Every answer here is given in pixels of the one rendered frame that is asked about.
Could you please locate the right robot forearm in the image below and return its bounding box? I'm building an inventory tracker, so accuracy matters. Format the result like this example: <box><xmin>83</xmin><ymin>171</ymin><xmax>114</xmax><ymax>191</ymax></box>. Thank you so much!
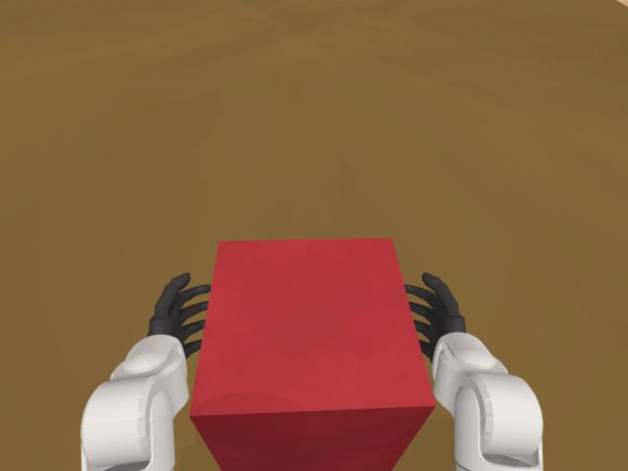
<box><xmin>432</xmin><ymin>333</ymin><xmax>544</xmax><ymax>471</ymax></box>

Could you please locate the left robot hand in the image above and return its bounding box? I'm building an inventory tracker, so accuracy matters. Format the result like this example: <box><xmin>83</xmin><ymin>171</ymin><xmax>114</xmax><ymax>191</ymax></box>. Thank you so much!
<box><xmin>147</xmin><ymin>273</ymin><xmax>211</xmax><ymax>359</ymax></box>

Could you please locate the carton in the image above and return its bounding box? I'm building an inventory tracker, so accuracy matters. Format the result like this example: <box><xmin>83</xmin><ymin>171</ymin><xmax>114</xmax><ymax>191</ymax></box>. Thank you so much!
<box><xmin>189</xmin><ymin>237</ymin><xmax>436</xmax><ymax>471</ymax></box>

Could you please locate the left robot forearm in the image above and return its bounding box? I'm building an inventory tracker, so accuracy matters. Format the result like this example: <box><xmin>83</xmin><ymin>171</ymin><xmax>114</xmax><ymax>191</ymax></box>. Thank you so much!
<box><xmin>80</xmin><ymin>335</ymin><xmax>189</xmax><ymax>471</ymax></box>

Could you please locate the right robot hand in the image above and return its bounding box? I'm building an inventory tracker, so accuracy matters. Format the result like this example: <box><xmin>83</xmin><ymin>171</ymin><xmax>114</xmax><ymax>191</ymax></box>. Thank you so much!
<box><xmin>404</xmin><ymin>273</ymin><xmax>466</xmax><ymax>364</ymax></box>

